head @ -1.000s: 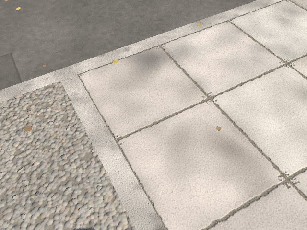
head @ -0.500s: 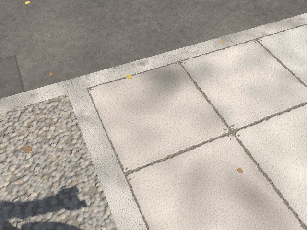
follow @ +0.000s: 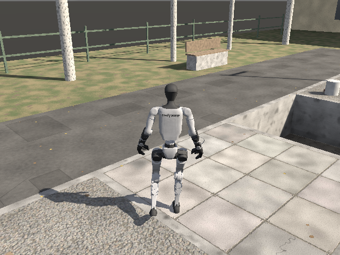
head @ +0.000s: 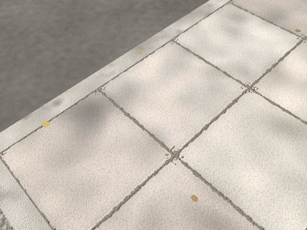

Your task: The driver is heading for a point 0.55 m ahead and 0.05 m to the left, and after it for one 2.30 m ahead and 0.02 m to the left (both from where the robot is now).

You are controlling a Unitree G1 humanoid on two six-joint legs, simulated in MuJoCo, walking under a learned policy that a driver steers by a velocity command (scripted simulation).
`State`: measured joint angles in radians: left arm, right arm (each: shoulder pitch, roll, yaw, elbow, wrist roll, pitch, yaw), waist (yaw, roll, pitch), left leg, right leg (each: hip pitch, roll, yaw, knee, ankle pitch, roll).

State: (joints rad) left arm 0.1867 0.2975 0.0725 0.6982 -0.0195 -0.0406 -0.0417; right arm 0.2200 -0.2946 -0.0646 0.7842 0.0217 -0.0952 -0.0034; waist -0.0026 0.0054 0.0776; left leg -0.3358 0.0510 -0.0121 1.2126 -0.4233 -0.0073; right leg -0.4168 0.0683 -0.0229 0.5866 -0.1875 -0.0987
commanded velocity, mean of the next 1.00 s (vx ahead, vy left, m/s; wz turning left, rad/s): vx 0.42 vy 0.00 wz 0.07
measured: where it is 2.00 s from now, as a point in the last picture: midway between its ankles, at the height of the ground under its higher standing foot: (165, 152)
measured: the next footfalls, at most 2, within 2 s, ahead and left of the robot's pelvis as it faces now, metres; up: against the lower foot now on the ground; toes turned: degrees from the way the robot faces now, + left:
left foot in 0.40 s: +0.42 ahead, +0.11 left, +0.00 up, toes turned -10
right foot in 0.88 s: +0.68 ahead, -0.10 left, +0.00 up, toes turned +10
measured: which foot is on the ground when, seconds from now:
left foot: up 0.00-0.38, down 0.40-0.88, up 0.90-1.00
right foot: down 0.00-0.40, up 0.42-0.86, down 0.88-1.00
